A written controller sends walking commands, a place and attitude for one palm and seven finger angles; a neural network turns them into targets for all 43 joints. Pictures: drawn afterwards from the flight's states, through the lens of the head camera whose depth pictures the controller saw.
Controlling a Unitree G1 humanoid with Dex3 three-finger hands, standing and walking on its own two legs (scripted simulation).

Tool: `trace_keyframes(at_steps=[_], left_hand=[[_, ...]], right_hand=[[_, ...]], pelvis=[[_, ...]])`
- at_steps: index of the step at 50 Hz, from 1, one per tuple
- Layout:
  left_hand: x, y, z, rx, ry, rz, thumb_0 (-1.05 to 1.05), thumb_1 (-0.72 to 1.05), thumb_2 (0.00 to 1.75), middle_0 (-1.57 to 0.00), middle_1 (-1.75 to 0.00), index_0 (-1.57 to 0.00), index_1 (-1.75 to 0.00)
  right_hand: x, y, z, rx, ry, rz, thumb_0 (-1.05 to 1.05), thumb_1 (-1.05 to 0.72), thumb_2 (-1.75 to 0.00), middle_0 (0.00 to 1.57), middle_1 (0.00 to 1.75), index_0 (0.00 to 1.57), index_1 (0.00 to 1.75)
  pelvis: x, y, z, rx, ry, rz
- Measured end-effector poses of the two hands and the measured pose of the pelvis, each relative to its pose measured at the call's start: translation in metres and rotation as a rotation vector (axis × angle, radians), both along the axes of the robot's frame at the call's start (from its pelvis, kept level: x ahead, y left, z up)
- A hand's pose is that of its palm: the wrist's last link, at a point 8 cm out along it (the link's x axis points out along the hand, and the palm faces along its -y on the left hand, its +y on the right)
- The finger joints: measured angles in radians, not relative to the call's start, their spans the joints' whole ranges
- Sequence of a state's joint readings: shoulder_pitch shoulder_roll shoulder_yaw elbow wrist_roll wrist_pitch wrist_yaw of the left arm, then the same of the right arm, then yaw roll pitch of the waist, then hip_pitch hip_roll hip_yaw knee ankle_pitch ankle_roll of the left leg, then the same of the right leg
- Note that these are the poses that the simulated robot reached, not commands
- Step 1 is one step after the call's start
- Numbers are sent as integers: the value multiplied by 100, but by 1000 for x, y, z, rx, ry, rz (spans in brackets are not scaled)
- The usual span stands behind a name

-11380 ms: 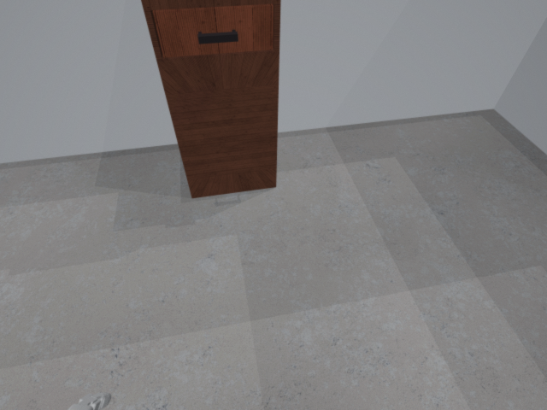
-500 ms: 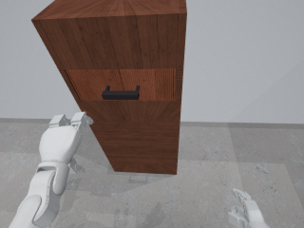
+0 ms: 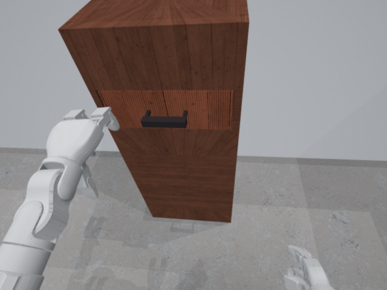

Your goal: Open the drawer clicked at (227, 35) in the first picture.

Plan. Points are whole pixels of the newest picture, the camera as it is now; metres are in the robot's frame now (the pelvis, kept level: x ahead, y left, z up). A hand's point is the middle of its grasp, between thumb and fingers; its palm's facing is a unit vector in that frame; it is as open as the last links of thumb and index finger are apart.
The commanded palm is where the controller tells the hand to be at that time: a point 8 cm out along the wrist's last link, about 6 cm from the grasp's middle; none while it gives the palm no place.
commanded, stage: raise the hand with hooked fingers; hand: left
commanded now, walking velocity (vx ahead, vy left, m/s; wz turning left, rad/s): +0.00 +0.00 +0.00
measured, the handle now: (165, 117) +0.56 +0.17 +0.02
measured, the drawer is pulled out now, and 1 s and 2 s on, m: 0.00 0.00 0.00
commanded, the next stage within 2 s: move the hooked fingers above the handle in 0.26 s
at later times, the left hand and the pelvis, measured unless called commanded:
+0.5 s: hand (105, 164) +0.31 +0.22 +0.12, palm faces +0.04 -0.08 -1.00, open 13.8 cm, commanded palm +0.29 +0.22 +0.18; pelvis -0.01 -0.01 +0.00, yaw +0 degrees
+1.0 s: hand (128, 145) +0.37 +0.20 +0.10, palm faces +0.02 -0.07 -1.00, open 13.8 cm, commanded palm +0.36 +0.21 +0.16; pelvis +0.01 -0.02 +0.00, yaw +0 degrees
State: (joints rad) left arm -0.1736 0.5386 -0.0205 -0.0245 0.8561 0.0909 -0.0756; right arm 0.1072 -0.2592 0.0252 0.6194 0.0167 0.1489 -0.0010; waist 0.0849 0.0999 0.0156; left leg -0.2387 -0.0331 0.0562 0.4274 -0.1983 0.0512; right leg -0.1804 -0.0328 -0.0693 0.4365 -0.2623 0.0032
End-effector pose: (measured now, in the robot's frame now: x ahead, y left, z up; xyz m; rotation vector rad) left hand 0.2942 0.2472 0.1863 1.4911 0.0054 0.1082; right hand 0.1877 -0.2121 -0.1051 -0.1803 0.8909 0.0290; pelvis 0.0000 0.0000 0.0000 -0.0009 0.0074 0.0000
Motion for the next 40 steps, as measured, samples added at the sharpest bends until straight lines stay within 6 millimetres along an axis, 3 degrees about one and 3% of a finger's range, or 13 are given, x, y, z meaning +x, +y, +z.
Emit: trace_keyframes(at_steps=[6,11,17,22,31,40], left_hand=[[-9,-11,-13,-9,34,-54,0,-49,30,-32,-120,-32,-120],[-15,-15,-10,-8,-18,-74,0,-49,30,-32,-120,-32,-120],[-15,-10,-10,-7,-18,-6,0,-49,30,-32,-120,-32,-120],[-14,-16,-14,-4,14,-17,0,-49,30,-32,-120,-32,-120],[7,-35,-18,3,12,-74,0,-49,30,-32,-120,-32,-120],[38,-33,-24,9,40,-42,0,-49,30,-32,-120,-32,-120]], right_hand=[[-12,-13,-1,-22,13,-16,1,-91,-90,20,30,20,30],[-16,-18,-3,-31,19,-21,1,-91,-90,20,30,20,30],[-12,-18,-2,-17,5,-21,1,-91,-90,20,30,20,30],[-5,-15,2,-11,-27,-18,1,-91,-90,20,30,20,30],[-3,-17,2,-15,-31,-19,1,-91,-90,20,30,20,30],[-19,-31,-6,-30,34,-70,1,-91,-90,20,30,20,30]], pelvis=[[-3,-2,0,0,1,-3],[-6,-5,0,1,-1,0],[-9,-9,0,2,-5,1],[-9,-12,0,4,-9,3],[-8,-15,0,5,1,8],[0,-17,-1,8,28,-3]])
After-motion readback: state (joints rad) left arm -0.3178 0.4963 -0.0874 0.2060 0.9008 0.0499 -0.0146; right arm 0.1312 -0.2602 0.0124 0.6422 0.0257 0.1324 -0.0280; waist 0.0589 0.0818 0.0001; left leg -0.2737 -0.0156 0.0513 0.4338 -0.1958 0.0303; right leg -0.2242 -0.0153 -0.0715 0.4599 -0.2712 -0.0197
